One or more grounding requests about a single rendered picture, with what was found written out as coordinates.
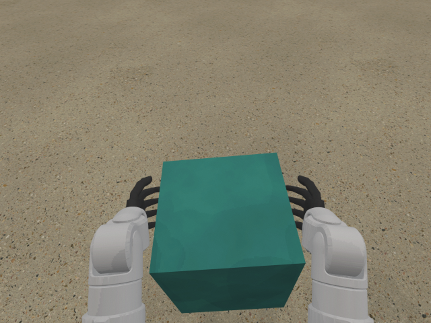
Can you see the robot right hand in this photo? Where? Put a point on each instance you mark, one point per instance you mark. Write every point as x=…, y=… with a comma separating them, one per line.
x=312, y=196

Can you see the robot right forearm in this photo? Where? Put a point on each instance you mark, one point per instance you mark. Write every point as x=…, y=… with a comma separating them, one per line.
x=338, y=269

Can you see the carton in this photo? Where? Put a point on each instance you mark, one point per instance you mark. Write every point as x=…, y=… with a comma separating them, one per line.
x=225, y=236

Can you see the robot left forearm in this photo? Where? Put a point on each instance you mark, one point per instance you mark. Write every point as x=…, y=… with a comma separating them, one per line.
x=116, y=269

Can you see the robot left hand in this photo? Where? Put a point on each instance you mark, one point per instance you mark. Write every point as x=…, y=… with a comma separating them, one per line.
x=137, y=196

